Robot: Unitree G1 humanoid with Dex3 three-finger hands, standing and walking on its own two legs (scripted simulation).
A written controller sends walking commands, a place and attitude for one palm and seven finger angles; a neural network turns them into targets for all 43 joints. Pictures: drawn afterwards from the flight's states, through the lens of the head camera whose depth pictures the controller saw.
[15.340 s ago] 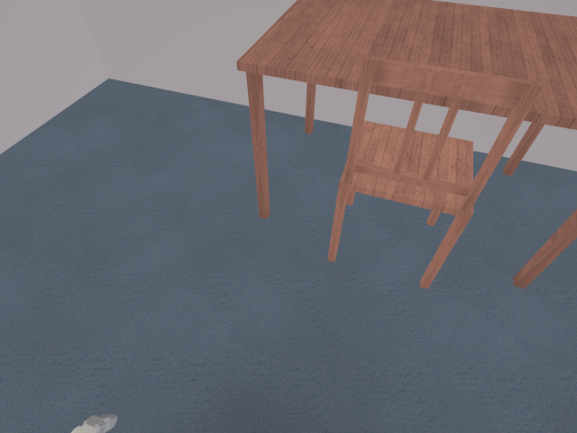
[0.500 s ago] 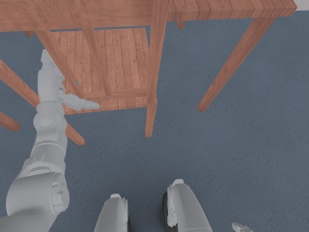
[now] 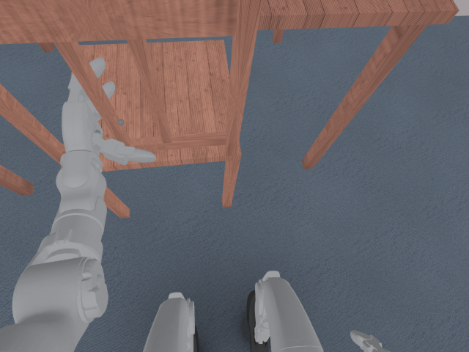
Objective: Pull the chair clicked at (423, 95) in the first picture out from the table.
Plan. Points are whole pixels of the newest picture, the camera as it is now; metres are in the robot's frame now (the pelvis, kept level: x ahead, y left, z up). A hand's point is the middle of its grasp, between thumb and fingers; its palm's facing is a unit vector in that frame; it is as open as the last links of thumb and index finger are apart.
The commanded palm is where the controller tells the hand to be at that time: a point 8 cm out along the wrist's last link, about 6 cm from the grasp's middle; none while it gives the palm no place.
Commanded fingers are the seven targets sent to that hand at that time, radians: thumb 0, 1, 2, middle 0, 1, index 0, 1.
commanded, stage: hook a spindle and tug to test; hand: left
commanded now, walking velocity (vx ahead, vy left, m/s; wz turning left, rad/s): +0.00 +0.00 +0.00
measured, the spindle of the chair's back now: (102, 103) +0.52 +0.19 +0.03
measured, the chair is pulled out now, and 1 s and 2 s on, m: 0.00 0.02 0.12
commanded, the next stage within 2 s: step backward, pulling the chair out in 1.20 s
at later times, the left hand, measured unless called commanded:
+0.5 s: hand (119, 120) +0.49 +0.16 +0.02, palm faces +0.06 -1.00 -0.03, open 7.0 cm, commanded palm +0.46 +0.20 +0.03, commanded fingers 0.00 0.90 0.90 -0.50 -1.45 -0.50 -1.45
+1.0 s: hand (122, 130) +0.47 +0.15 +0.02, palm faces +0.05 -1.00 -0.02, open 5.2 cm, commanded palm +0.43 +0.20 +0.03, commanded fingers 0.00 0.90 0.90 -0.50 -1.45 -0.50 -1.45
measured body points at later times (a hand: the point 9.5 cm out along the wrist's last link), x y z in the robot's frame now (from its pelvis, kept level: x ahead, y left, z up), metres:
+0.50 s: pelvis +0.01 +0.00 +0.01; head +0.17 +0.01 +0.43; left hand +0.48 +0.21 +0.02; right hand +0.05 -0.26 -0.11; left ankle -0.01 +0.11 -0.62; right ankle +0.07 -0.12 -0.62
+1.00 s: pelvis +0.02 +0.01 +0.01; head +0.18 +0.01 +0.44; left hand +0.46 +0.21 +0.02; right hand +0.09 -0.25 -0.11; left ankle -0.01 +0.11 -0.62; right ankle +0.07 -0.12 -0.62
